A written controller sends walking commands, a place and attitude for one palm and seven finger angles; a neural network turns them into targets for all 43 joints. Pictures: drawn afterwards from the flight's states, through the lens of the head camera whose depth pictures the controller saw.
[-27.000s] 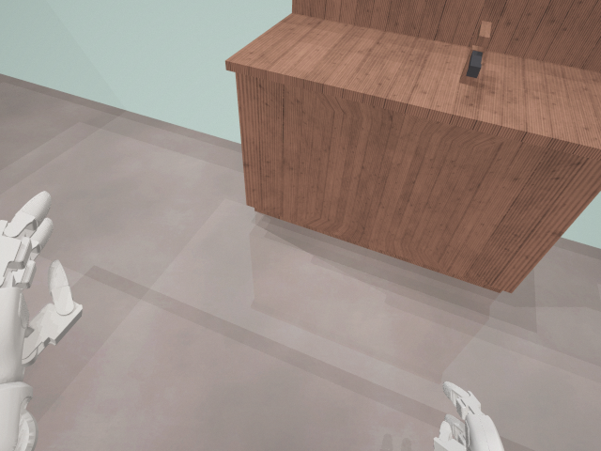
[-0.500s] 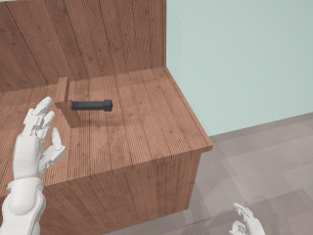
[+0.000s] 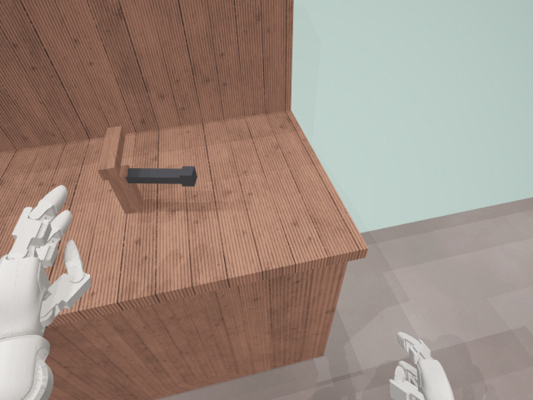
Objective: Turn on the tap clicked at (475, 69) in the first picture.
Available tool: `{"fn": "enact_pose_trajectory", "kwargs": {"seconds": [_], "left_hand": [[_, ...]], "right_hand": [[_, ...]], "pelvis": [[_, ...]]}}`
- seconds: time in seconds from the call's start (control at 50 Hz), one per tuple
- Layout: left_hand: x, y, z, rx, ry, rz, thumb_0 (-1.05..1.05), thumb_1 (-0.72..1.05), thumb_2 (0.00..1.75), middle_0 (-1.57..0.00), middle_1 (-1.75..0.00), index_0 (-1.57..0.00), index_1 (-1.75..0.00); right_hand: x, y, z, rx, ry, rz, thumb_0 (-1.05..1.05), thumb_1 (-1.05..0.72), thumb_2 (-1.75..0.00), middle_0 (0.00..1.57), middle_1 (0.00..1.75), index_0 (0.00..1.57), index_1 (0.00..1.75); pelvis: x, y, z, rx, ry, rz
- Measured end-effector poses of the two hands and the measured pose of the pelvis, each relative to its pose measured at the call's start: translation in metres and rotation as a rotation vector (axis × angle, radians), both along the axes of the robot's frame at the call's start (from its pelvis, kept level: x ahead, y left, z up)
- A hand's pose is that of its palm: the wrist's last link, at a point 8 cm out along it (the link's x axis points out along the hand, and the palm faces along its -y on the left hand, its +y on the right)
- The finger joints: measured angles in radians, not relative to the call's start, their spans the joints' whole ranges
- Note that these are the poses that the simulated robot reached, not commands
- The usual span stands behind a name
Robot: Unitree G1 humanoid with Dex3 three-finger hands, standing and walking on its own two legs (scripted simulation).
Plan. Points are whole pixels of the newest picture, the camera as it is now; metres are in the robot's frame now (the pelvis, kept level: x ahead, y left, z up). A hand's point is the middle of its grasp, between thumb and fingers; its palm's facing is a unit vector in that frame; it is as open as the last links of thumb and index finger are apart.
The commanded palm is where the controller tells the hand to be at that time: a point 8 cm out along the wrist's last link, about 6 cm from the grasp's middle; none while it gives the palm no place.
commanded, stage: draw the hand back beside the body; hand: left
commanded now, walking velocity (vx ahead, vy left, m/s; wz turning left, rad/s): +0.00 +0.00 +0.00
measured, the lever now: (188, 176) +0.48 +0.22 +0.07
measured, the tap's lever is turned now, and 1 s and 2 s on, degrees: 74 74 74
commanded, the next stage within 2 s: step back with the hand held close in 0.04 s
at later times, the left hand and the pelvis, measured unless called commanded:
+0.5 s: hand (95, 300) +0.18 +0.23 +0.14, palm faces +0.26 -0.86 -0.44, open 7.4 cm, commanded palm +0.14 +0.28 +0.17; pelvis -0.03 +0.01 +0.00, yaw -2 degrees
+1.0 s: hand (9, 358) +0.11 +0.27 +0.15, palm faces +0.41 -0.81 -0.43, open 7.4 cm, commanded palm +0.05 +0.31 +0.17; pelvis -0.11 +0.03 -0.02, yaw +1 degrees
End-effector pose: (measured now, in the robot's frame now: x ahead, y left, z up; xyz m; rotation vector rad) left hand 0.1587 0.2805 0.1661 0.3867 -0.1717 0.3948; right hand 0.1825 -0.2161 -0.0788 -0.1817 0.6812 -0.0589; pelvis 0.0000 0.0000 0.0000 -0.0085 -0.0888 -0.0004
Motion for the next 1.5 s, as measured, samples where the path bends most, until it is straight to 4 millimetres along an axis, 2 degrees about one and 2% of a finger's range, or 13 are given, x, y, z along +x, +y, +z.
{"fn": "enact_pose_trajectory", "kwargs": {"seconds": [0.16,0.3,0.4,0.5,0.68,0.92,1.06,1.16,1.26,1.36,1.42,1.5], "left_hand": [[0.003,-0.009,0.001,0.007,0.003,-0.028,0.02,0.89,0.9,-0.21,-0.3,-0.21,-0.3],[0.009,0.0,0.027,0.117,-0.071,-0.04,0.02,0.89,0.9,-0.21,-0.3,-0.21,-0.3],[0.007,-0.006,0.007,0.097,0.031,-0.082,0.02,0.9,0.9,-0.2,-0.3,-0.2,-0.3],[-0.01,-0.01,-0.009,0.088,0.104,-0.124,0.02,0.89,0.9,-0.21,-0.3,-0.21,-0.3],[-0.047,0.009,0.009,0.147,-0.009,-0.08,0.02,0.89,0.9,-0.21,-0.3,-0.21,-0.3],[-0.081,0.025,-0.006,0.115,-0.03,-0.054,0.02,0.89,0.9,-0.21,-0.3,-0.21,-0.3],[-0.103,0.029,0.011,0.187,-0.101,-0.01,0.02,0.89,0.9,-0.21,-0.3,-0.21,-0.3],[-0.119,0.019,0.002,0.144,-0.052,-0.017,0.02,0.89,0.9,-0.21,-0.3,-0.21,-0.3],[-0.127,0.01,-0.006,0.081,-0.035,-0.093,0.02,0.89,0.9,-0.21,-0.3,-0.21,-0.3],[-0.136,0.021,-0.002,0.109,-0.061,-0.13,0.02,0.89,0.9,-0.21,-0.3,-0.21,-0.3],[-0.149,0.024,0.005,0.136,-0.052,-0.13,0.02,0.89,0.9,-0.21,-0.3,-0.21,-0.3],[-0.175,0.016,0.014,0.13,-0.052,-0.128,0.02,0.89,0.9,-0.21,-0.3,-0.21,-0.3]], "right_hand": [[-0.006,-0.006,-0.001,0.001,-0.003,-0.014,0.02,-0.9,-0.89,0.2,0.3,0.2,0.3],[-0.014,-0.013,-0.003,-0.007,0.022,-0.037,0.01,-0.9,-0.89,0.2,0.3,0.2,0.3],[-0.029,-0.019,-0.004,-0.009,0.034,-0.089,0.01,-0.9,-0.89,0.2,0.3,0.2,0.3],[-0.05,-0.022,-0.005,-0.033,0.06,-0.121,0.01,-0.9,-0.89,0.2,0.3,0.2,0.3],[-0.085,-0.013,-0.007,-0.057,0.064,-0.111,0.01,-0.9,-0.9,0.2,0.3,0.2,0.3],[-0.127,0.008,-0.012,-0.069,0.062,-0.095,0.01,-0.9,-0.89,0.2,0.3,0.2,0.3],[-0.138,0.015,-0.019,-0.051,0.069,-0.052,0.01,-0.9,-0.89,0.21,0.3,0.2,0.3],[-0.141,0.013,-0.024,-0.027,0.089,-0.039,0.01,-0.9,-0.89,0.21,0.3,0.2,0.3],[-0.151,0.011,-0.01,-0.052,0.084,-0.059,0.02,-0.9,-0.89,0.21,0.3,0.2,0.3],[-0.163,0.011,0.004,-0.094,0.041,-0.076,0.01,-0.9,-0.89,0.2,0.3,0.2,0.3],[-0.179,0.014,0.011,-0.082,-0.002,-0.07,0.01,-0.9,-0.89,0.2,0.3,0.2,0.3],[-0.21,0.016,0.011,-0.04,-0.023,-0.075,0.01,-0.9,-0.89,0.2,0.3,0.2,0.3]], "pelvis": [[0.001,-0.003,0.0,0.001,-0.002,-0.004],[-0.008,-0.003,-0.001,-0.005,0.037,-0.013],[-0.018,0.003,-0.002,0.002,0.067,-0.031],[-0.031,0.007,-0.004,0.006,0.078,-0.033],[-0.065,0.014,-0.009,-0.004,0.08,-0.024],[-0.098,0.029,-0.016,-0.023,0.072,-0.013],[-0.111,0.022,-0.019,-0.024,0.094,0.038],[-0.129,0.017,-0.017,-0.033,0.105,0.01],[-0.14,0.019,-0.012,-0.008,0.116,0.006],[-0.166,0.026,-0.012,0.01,0.12,-0.001],[-0.185,0.027,-0.009,0.006,0.112,-0.029],[-0.209,0.024,-0.006,-0.009,0.103,-0.053]]}}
